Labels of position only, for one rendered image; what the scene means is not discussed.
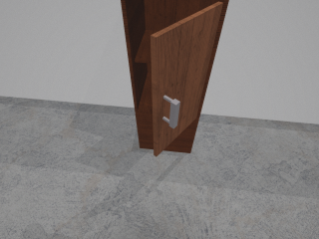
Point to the cupboard door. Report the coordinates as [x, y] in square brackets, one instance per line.
[180, 56]

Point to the handle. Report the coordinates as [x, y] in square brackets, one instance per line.
[173, 112]

